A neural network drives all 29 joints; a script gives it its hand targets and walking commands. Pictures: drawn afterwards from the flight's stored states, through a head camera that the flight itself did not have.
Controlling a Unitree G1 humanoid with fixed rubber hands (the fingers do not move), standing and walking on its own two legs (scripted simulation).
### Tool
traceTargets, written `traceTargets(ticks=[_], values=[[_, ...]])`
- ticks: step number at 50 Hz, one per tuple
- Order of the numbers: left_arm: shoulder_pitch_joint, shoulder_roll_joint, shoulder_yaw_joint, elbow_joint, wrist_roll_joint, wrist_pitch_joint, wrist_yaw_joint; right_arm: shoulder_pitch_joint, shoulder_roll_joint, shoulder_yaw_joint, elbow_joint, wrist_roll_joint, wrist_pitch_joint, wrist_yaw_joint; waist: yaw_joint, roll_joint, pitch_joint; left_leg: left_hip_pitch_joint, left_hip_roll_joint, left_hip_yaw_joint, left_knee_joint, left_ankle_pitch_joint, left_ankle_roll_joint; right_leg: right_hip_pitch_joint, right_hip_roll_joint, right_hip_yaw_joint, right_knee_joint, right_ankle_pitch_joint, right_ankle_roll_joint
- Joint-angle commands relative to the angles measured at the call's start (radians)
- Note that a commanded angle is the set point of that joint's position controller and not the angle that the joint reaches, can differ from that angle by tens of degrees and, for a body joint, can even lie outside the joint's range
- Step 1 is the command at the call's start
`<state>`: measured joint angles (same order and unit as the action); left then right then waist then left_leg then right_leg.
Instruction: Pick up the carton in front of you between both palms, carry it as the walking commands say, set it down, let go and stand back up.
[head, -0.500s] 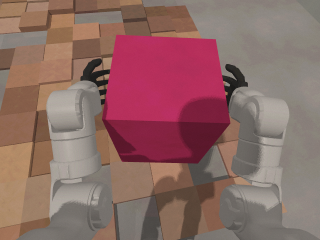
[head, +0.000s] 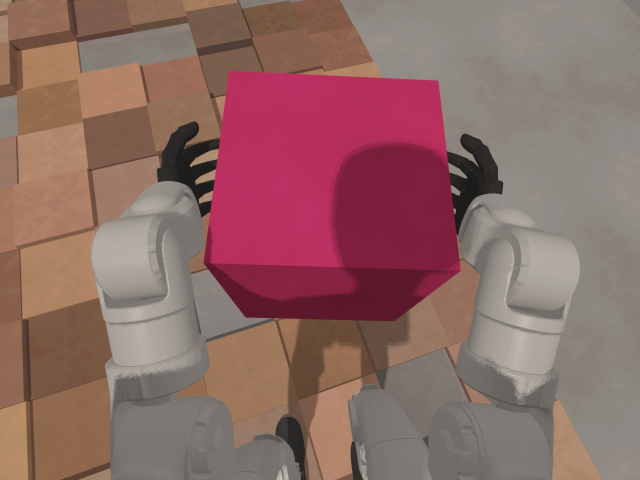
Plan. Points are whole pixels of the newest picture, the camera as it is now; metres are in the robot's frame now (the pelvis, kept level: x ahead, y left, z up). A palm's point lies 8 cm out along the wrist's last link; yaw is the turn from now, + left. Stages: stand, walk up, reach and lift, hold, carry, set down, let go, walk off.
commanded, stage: carry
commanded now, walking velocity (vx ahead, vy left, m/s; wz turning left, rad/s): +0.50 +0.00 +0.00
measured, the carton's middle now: (326, 218) +0.40 -0.04 +0.02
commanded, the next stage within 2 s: none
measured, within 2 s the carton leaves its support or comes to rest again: neither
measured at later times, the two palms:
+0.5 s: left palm (146, 0) +0.62 +0.14 +0.14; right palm out of the picture +0.69 -0.15 +0.14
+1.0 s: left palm out of the picture +0.90 +0.24 +0.10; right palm out of the picture +0.97 -0.05 +0.10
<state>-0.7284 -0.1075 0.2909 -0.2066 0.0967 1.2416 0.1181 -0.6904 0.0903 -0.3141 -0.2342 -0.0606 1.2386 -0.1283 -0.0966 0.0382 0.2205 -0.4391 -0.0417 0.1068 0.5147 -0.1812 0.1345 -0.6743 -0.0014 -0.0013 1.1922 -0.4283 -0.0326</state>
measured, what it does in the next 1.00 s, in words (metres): walks ahead, turning left: right foot, then left foot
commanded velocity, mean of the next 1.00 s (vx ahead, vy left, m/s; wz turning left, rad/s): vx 0.50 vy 0.00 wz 0.11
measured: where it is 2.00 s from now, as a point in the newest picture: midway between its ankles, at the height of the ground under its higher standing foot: (266, 139)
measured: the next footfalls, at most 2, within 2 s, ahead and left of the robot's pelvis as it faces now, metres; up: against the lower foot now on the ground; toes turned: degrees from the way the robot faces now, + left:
right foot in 0.28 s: +0.33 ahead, -0.13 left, -0.02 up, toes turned -2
left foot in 0.74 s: +0.56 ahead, +0.14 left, -0.04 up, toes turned +24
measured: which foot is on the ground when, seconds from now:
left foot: down 0.00-0.28, up 0.30-0.72, down 0.74-1.00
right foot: up 0.00-0.26, down 0.28-0.82, up 0.84-1.00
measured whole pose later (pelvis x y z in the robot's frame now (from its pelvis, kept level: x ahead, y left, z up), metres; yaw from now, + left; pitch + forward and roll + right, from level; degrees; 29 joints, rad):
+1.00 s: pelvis +0.56 +0.00 -0.04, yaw +15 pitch +6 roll +1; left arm -0.77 -0.01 0.32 -0.15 0.04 1.32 0.12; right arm -0.76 0.08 -0.24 -0.15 -0.07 1.30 -0.18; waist -0.03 -0.02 0.11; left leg -0.35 0.07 0.14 0.53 -0.27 -0.01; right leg -0.73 -0.08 0.00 1.18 -0.54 -0.04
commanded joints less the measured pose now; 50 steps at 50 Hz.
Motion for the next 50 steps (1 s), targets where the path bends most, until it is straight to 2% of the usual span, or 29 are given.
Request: traceTargets(ticks=[1,4,9,11,13,14,15,16,17,18,19,22,25,28,33,35,37,38,39,40,41,42,43,44,45,46,47,48,50], values=[[-0.59,-0.847,-0.719,-0.005,-0.274,-0.039,-0.156,-0.83,0.994,0.893,-0.061,0.547,-0.006,0.274,0.016,0.057,-0.884,0.766,0.301,-0.365,-0.015,0.813,0.064,-0.066,-0.015,-0.001,-0.168,0.12,-0.004],[-0.604,-0.802,-0.706,0.031,-0.259,-0.036,-0.152,-0.837,0.962,0.864,0.023,0.55,-0.005,0.286,0.005,0.068,-0.807,0.709,0.276,-0.297,-0.051,0.721,0.06,-0.052,-0.013,-0.03,-0.353,0.257,-0.003],[-0.682,-0.751,-0.687,0.122,-0.322,0.032,-0.17,-0.825,0.891,0.772,0.193,0.515,0.034,0.277,-0.003,0.084,-0.668,0.577,0.235,-0.209,-0.082,0.582,0.042,0.093,0.005,-0.09,-0.605,0.447,-0.008],[-0.72,-0.747,-0.666,0.186,-0.353,0.063,-0.182,-0.83,0.876,0.727,0.262,0.495,0.055,0.272,0.02,0.1,-0.645,0.531,0.214,-0.179,-0.037,0.617,0.009,0.208,0.011,-0.096,-0.709,0.461,-0.013],[-0.747,-0.754,-0.628,0.264,-0.37,0.084,-0.19,-0.841,0.878,0.686,0.331,0.487,0.075,0.267,0.069,0.048,-0.683,0.409,0.156,-0.103,0.145,0.587,-0.044,0.496,0.025,-0.156,-0.842,0.525,-0.005],[-0.744,-0.76,-0.6,0.306,-0.376,0.091,-0.194,-0.858,0.874,0.661,0.362,0.484,0.083,0.264,0.101,0.004,-0.708,0.276,0.127,-0.095,0.272,0.38,-0.067,0.666,-0.056,-0.106,-0.826,0.535,-0.009],[-0.745,-0.757,-0.562,0.344,-0.378,0.097,-0.195,-0.873,0.87,0.626,0.391,0.479,0.091,0.26,0.105,-0.15,-0.778,0.071,0.089,-0.096,0.449,-0.096,-0.086,0.888,-0.322,0.166,-0.697,0.816,-0.039],[-0.794,-0.739,-0.535,0.378,-0.373,0.096,-0.193,-0.914,0.895,0.602,0.417,0.479,0.1,0.253,0.129,-0.321,-0.807,-0.211,-0.015,-0.105,0.677,-0.389,-0.106,1.033,-0.464,0.447,-0.745,0.658,-0.201],[-0.783,-0.79,-0.52,0.377,-0.393,0.093,-0.194,-0.944,0.902,0.586,0.409,0.471,0.103,0.246,0.127,-0.249,-0.762,-0.295,0.042,-0.149,0.743,-0.365,-0.094,0.947,-0.455,0.507,-0.818,0.376,-0.201],[-0.834,-0.83,-0.518,0.353,-0.413,0.091,-0.199,-0.973,0.932,0.578,0.41,0.47,0.103,0.24,0.125,-0.174,-0.706,-0.306,0.064,-0.144,0.745,-0.313,-0.09,0.874,-0.408,0.433,-0.857,0.274,-0.165],[-0.871,-0.874,-0.517,0.33,-0.438,0.09,-0.205,-0.974,0.959,0.566,0.409,0.47,0.099,0.236,0.111,-0.085,-0.656,-0.285,0.089,-0.141,0.713,-0.244,-0.097,0.786,-0.37,0.338,-0.895,0.271,-0.118],[-0.93,-0.972,-0.521,0.302,-0.477,0.079,-0.216,-0.945,1.035,0.552,0.416,0.463,0.088,0.224,0.103,-0.149,-0.65,-0.257,0.119,-0.104,0.664,-0.131,-0.116,0.723,-0.335,0.139,-0.912,0.429,-0.098],[-0.897,-1.032,-0.523,0.301,-0.479,0.055,-0.23,-0.903,1.088,0.562,0.412,0.447,0.061,0.214,0.11,-0.166,-0.665,-0.313,0.109,-0.064,0.587,-0.101,-0.126,0.795,-0.311,0.011,-0.888,0.626,-0.087],[-0.882,-1.059,-0.551,0.257,-0.488,0.025,-0.239,-0.88,1.13,0.607,0.372,0.444,0.029,0.201,0.118,-0.189,-0.646,-0.364,0.102,-0.019,0.46,-0.043,-0.129,0.873,-0.296,-0.081,-0.878,0.76,-0.079],[-0.85,-1.023,-0.63,0.111,-0.492,-0.013,-0.229,-0.865,1.132,0.707,0.228,0.463,-0.01,0.175,0.135,-0.217,-0.683,-0.347,0.044,0.056,0.279,0.182,-0.084,1.026,-0.24,-0.214,-0.752,1.023,-0.052],[-0.836,-0.979,-0.659,0.047,-0.489,-0.018,-0.217,-0.859,1.092,0.734,0.156,0.469,-0.013,0.167,0.123,-0.202,-0.703,-0.211,0.011,0.079,0.083,0.264,-0.055,1.021,-0.209,-0.272,-0.686,1.147,-0.021],[-0.817,-0.932,-0.685,-0.011,-0.482,-0.012,-0.206,-0.856,1.041,0.752,0.09,0.476,-0.009,0.164,0.101,-0.225,-0.728,0.022,-0.058,0.123,-0.041,0.31,-0.035,0.961,-0.216,-0.272,-0.596,1.291,-0.014],[-0.819,-0.918,-0.702,-0.032,-0.487,-0.007,-0.203,-0.844,1.022,0.758,0.07,0.474,-0.006,0.165,0.05,-0.241,-0.778,0.246,-0.064,0.137,-0.105,0.339,-0.027,0.864,-0.213,-0.282,-0.445,1.273,-0.003],[-0.816,-0.925,-0.709,-0.054,-0.496,0.001,-0.203,-0.822,0.963,0.756,0.06,0.443,-0.013,0.158,0.034,-0.139,-0.901,0.645,0.012,0.048,-0.043,0.455,0.034,0.56,-0.161,-0.238,-0.232,1.25,0.06],[-0.826,-0.864,-0.727,-0.11,-0.497,0.006,-0.204,-0.781,0.967,0.768,0.057,0.451,-0.017,0.159,-0.017,0.082,-0.922,0.97,0.174,-0.188,-0.091,0.588,0.114,0.145,-0.083,-0.163,0.028,0.579,0.094],[-0.862,-0.832,-0.749,-0.112,-0.5,0.019,-0.207,-0.767,0.958,0.766,0.035,0.452,-0.016,0.156,-0.04,0.217,-0.846,1.004,0.214,-0.142,-0.046,1.115,0.113,0.012,0.024,-0.144,0.113,-0.052,0.045],[-0.83,-0.857,-0.751,-0.076,-0.511,0.033,-0.209,-0.759,0.916,0.763,0.008,0.433,0.001,0.151,-0.032,0.207,-0.927,1.182,0.387,-0.313,0.096,1.446,0.173,-0.139,0.052,0.013,0.302,-0.208,0.031],[-0.758,-0.828,-0.715,-0.031,-0.495,0.046,-0.21,-0.735,0.876,0.743,-0.001,0.414,0.016,0.148,-0.041,0.09,-0.958,1.176,0.444,-0.364,0.082,1.28,0.187,-0.225,0.014,0.069,0.355,-0.177,0.004],[-0.736,-0.816,-0.688,-0.014,-0.475,0.057,-0.211,-0.738,0.858,0.732,-0.016,0.395,0.025,0.145,-0.023,0.055,-0.977,1.15,0.455,-0.382,0.054,0.958,0.151,-0.289,-0.055,0.104,0.355,-0.154,-0.022],[-0.727,-0.82,-0.682,-0.011,-0.471,0.067,-0.212,-0.753,0.857,0.73,-0.029,0.396,0.03,0.145,-0.007,0.034,-0.979,1.088,0.467,-0.396,0.052,0.682,0.147,-0.317,-0.093,0.112,0.322,-0.158,-0.027],[-0.734,-0.82,-0.685,-0.018,-0.464,0.071,-0.214,-0.78,0.868,0.745,-0.047,0.406,0.034,0.15,0.003,0.047,-0.972,1.008,0.468,-0.395,0.032,0.503,0.139,-0.314,-0.112,0.118,0.245,-0.174,-0.026],[-0.762,-0.824,-0.69,-0.02,-0.458,0.073,-0.215,-0.822,0.886,0.764,-0.06,0.417,0.036,0.157,0.014,0.053,-0.931,0.898,0.453,-0.356,0.001,0.366,0.126,-0.287,-0.121,0.103,0.154,-0.19,-0.02],[-0.779,-0.833,-0.698,-0.016,-0.454,0.075,-0.216,-0.856,0.892,0.776,-0.064,0.421,0.037,0.167,0.028,0.061,-0.871,0.726,0.439,-0.265,-0.057,0.277,0.111,-0.191,-0.129,0.051,-0.011,-0.179,-0.006],[-0.816,-0.858,-0.722,-0.005,-0.451,0.074,-0.217,-0.892,0.902,0.793,-0.052,0.424,0.042,0.186,0.053,0.156,-0.799,0.444,0.38,-0.085,-0.101,0.251,0.046,0.063,-0.091,-0.065,-0.216,-0.032,-0.006]])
